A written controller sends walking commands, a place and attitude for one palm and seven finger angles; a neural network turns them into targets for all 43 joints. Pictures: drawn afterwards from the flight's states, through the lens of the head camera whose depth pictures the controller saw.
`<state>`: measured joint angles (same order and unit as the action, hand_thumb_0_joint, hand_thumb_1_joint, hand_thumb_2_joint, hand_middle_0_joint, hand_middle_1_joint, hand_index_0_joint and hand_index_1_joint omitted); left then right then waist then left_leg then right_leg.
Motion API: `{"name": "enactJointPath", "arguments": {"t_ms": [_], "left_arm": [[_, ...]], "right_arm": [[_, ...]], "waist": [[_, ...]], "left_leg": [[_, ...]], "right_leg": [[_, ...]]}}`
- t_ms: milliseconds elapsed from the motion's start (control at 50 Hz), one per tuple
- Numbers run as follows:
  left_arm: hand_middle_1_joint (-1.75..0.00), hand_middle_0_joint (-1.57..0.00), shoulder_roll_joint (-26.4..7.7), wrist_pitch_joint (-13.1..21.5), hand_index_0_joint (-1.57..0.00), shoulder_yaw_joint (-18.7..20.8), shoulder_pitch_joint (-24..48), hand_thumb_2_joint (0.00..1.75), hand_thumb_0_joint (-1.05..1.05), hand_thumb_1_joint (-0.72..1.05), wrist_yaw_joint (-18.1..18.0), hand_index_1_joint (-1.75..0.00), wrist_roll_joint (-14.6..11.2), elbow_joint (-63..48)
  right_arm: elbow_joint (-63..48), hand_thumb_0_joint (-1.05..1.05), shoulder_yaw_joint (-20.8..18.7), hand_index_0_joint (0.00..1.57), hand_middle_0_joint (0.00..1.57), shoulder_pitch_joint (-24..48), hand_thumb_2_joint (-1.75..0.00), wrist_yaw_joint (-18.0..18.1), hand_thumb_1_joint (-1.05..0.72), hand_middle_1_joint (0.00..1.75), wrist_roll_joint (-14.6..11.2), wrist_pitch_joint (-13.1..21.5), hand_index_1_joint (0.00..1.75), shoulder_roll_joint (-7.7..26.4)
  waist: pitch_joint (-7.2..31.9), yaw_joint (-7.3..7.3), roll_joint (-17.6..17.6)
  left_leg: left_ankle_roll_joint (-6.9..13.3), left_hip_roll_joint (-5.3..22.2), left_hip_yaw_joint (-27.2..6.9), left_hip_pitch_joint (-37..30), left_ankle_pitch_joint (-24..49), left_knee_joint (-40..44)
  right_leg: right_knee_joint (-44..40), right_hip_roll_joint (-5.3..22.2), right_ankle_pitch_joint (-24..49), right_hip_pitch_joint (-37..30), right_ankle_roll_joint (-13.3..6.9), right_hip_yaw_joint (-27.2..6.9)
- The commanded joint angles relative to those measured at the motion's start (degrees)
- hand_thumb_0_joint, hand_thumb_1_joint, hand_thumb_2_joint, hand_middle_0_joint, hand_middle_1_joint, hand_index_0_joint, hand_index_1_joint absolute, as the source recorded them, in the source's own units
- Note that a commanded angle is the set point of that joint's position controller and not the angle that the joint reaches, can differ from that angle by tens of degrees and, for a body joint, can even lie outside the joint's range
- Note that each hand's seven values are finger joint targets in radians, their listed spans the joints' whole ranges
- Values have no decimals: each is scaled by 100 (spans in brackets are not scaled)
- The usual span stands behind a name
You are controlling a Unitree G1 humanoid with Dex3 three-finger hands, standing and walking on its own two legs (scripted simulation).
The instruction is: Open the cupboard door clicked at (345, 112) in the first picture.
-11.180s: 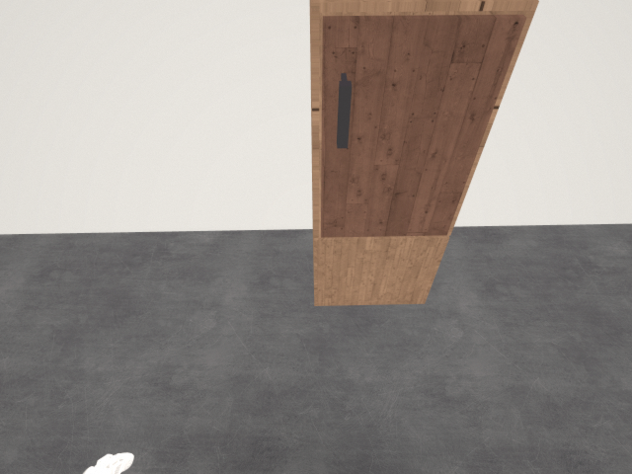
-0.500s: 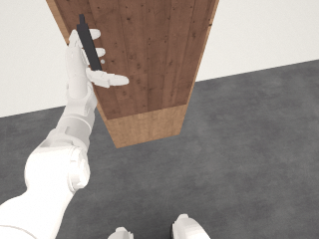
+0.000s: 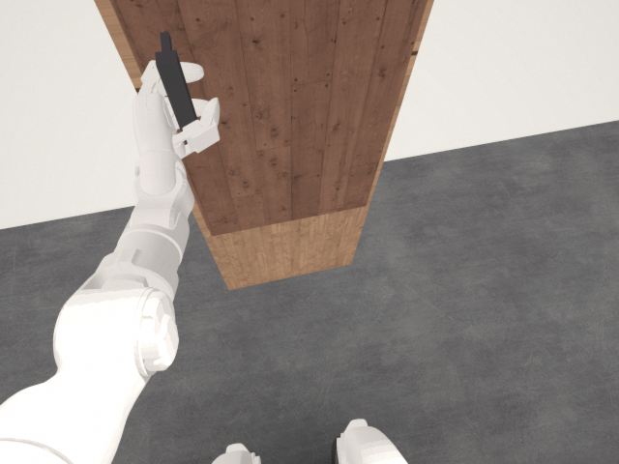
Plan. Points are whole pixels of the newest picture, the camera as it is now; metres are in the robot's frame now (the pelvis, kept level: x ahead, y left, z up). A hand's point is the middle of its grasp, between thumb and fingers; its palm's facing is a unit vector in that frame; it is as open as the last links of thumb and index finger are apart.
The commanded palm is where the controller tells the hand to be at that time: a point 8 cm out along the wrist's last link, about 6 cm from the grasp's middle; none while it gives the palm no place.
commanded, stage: close the thumb around the handle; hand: left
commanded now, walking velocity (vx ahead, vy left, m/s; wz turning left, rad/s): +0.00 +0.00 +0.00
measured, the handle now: (181, 95) +0.57 +0.11 +0.11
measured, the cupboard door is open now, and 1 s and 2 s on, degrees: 0 29 30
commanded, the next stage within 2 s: pull the door open along its arc in 0.16 s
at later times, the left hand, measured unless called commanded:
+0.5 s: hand (208, 132) +0.51 +0.08 +0.10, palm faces +0.10 -0.99 -0.01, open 5.8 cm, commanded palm +0.45 +0.13 +0.10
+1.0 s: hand (284, 214) +0.38 -0.01 +0.11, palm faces +0.28 -0.96 -0.04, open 6.2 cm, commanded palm +0.30 +0.02 +0.10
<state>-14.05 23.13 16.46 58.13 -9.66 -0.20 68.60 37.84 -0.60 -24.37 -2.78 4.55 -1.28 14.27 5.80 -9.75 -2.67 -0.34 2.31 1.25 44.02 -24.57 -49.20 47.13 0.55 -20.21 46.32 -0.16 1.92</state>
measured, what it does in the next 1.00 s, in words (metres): stands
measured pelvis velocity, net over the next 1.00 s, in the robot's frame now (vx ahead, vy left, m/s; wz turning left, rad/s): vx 0.01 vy -0.02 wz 0.01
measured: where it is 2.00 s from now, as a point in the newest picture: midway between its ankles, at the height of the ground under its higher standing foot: outside the picture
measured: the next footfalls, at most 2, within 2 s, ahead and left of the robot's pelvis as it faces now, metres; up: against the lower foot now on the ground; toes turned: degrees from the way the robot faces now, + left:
none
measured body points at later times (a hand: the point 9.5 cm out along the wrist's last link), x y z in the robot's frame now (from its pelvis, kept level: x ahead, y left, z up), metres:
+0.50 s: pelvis +0.01 -0.01 +0.01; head +0.11 -0.02 +0.45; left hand +0.50 +0.13 +0.10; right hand +0.00 -0.26 -0.12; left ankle -0.02 +0.12 -0.69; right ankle +0.01 -0.12 -0.69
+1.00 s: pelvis +0.01 -0.02 +0.02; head +0.05 -0.04 +0.47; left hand +0.36 +0.04 +0.11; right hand +0.18 -0.23 -0.09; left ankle -0.02 +0.12 -0.69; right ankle +0.01 -0.12 -0.69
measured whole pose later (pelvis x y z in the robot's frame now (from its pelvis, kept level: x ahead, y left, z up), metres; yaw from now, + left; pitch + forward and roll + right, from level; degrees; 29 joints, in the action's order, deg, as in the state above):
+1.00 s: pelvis +0.01 -0.02 +0.02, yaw +1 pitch +9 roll +0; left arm 9.4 4.3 -12.5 17.6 -37.5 3.5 20.6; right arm 34.2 -1.5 -9.5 -4.2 4.5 -1.9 9.6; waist 5.0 -2.0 -3.1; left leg -2.1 2.6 0.6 27.0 -23.0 -41.3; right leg 42.0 0.1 -20.5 30.3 -1.8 2.7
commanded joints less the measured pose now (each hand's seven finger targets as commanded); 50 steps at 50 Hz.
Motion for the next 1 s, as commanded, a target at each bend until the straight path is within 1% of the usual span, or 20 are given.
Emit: {"name": "enactJointPath", "arguments": {"t_ms": [0,60,120,180,240,260,280,360,420,500,660,680,720,740,800,840,900,920,940,980], "left_arm": [[-135,-40,-626,406,-40,-208,2826,90,0,90,50,-135,44,-1260],[-135,-40,-873,383,-40,-29,2729,90,0,90,40,-135,51,-1311],[-135,-40,-685,403,-40,-180,2833,90,0,90,51,-135,56,-1415],[-135,-40,-833,404,-40,-73,2658,90,0,90,40,-135,82,-1375],[-135,-40,-716,423,-40,-138,2679,90,0,90,69,-135,48,-1533],[-135,-40,-1024,447,-40,44,2766,90,0,90,65,-135,88,-1564],[-135,-40,-992,450,-40,39,2637,90,0,90,74,-135,79,-1631],[-135,-40,-664,398,-40,-83,1890,90,0,90,151,-135,-25,-1780],[-135,-40,-564,343,-40,-111,1303,90,0,90,177,-135,-96,-2212],[-135,-40,-224,181,-40,-272,253,90,0,90,176,-135,-221,-2908],[-135,-40,693,-240,-40,-1076,-1579,90,0,90,-64,-135,-266,-4698],[-135,-40,902,-322,-40,-677,-1702,90,0,90,-633,-135,-506,-5058],[-135,-40,1485,-497,-40,-1229,-2033,90,0,90,-1304,-135,-290,-5477],[-135,-40,1744,-603,-40,-1411,-2272,90,0,90,-1556,-135,-212,-5489],[-135,-40,2172,-854,-40,-1858,-2442,90,0,90,-2235,-135,141,-6089],[-135,-40,2522,-1050,-40,-2167,-2503,90,0,90,-2613,-135,345,-6231],[-135,-40,3005,-1382,-40,-2530,-2717,90,0,90,-3067,-135,681,-6153],[-135,-40,3226,-1511,-40,-2691,-2944,90,0,90,-3110,-135,644,-6227],[-135,-40,3415,-1617,-40,-2894,-2909,90,0,90,-3140,-135,629,-6403],[-135,-40,3720,-1853,-40,-3157,-3121,90,0,90,-3169,-135,566,-6645]], "right_arm": [[-245,0,-293,20,20,-972,-90,41,-90,30,-42,98,30,879],[-256,0,-306,20,20,-954,-90,58,-90,30,-56,70,30,890],[-250,0,-307,20,20,-924,-90,54,-90,30,-55,79,30,859],[-268,0,-316,20,20,-923,-90,50,-90,30,-54,68,30,876],[-276,0,-317,20,20,-915,-90,45,-90,30,-54,77,30,853],[-254,0,-320,20,20,-949,-90,63,-90,30,-54,59,30,876],[-288,0,-324,20,20,-923,-90,64,-90,30,-57,52,30,864],[-409,0,-324,20,20,-827,-90,32,-90,30,-97,56,30,822],[-547,0,-351,20,20,-753,-90,26,-90,30,-140,52,30,805],[-750,0,-371,20,20,-561,-90,6,-90,30,-212,88,30,754],[-1017,0,-348,20,20,20,-90,11,-90,30,-340,216,30,551],[-1097,0,-340,20,20,281,-90,-14,-90,30,-339,245,30,456],[-1084,0,-309,20,20,525,-90,-50,-90,30,-277,322,30,382],[-1049,0,-297,20,20,580,-90,-74,-90,30,-240,334,30,359],[-1083,0,-319,20,20,873,-90,-95,-90,30,-120,315,30,300],[-1062,0,-309,20,20,1095,-90,-110,-90,30,-76,269,30,209],[-1027,0,-280,20,20,1408,-90,-109,-90,30,6,205,30,119],[-1043,0,-256,20,20,1603,-90,-120,-90,30,-23,160,30,66],[-1040,0,-233,20,20,1732,-90,-129,-90,30,-47,129,30,35],[-1069,0,-207,20,20,1909,-90,-154,-90,30,-58,88,30,-17]], "waist": [[2587,-195,106],[2699,-139,140],[2697,-151,-132],[2716,-106,59],[2859,-94,-56],[2894,-84,73],[2972,-30,-56],[2845,124,66],[2986,272,55],[2831,484,349],[2232,720,499],[2207,943,429],[1946,880,367],[1803,850,566],[1870,878,648],[1800,870,608],[1572,868,955],[1632,952,746],[1679,930,691],[1771,977,758]], "left_leg": [[123,-250,-131,-1500,2364,351],[133,-262,-90,-1431,2332,367],[108,-252,-114,-1598,2442,335],[120,-262,-93,-1485,2343,356],[122,-269,-78,-1612,2551,331],[121,-257,-97,-1540,2570,331],[125,-279,-67,-1565,2637,326],[114,-263,-20,-1575,2791,399],[114,-249,11,-1664,2959,474],[161,-274,127,-1485,2848,646],[161,-246,236,-1723,2763,987],[91,-276,259,-1709,2575,1018],[47,-235,204,-1874,2498,1087],[35,-219,183,-1872,2489,1097],[8,-208,175,-2017,2580,1098],[-13,-208,171,-2047,2503,1060],[-26,-191,88,-2031,2294,1043],[-41,-223,114,-2069,2199,1055],[-48,-233,100,-2164,2176,1047],[-67,-258,77,-2267,2176,1026]], "right_leg": [[-394,-294,2390,-1559,-58,75],[-399,-282,2500,-1760,-56,36],[-375,-281,2451,-1567,-63,53],[-390,-282,2463,-1732,-60,29],[-370,-283,2670,-1780,-56,17],[-347,-268,2726,-1876,-55,12],[-340,-274,2825,-1953,-61,-16],[-370,-293,2974,-2086,-80,25],[-375,-289,3150,-2330,-101,24],[-485,-281,3411,-2823,-122,-8],[-737,-215,3452,-3194,-122,22],[-862,-225,3134,-3232,-105,93],[-899,-227,2753,-3046,-97,174],[-904,-222,2650,-2976,-92,225],[-910,-174,2671,-3093,-115,217],[-911,-122,2592,-3065,-130,204],[-967,-102,2286,-2960,-172,244],[-1009,-87,2187,-3005,-189,226],[-1027,-75,2143,-3035,-202,237],[-1057,-41,2305,-3179,-185,236]]}}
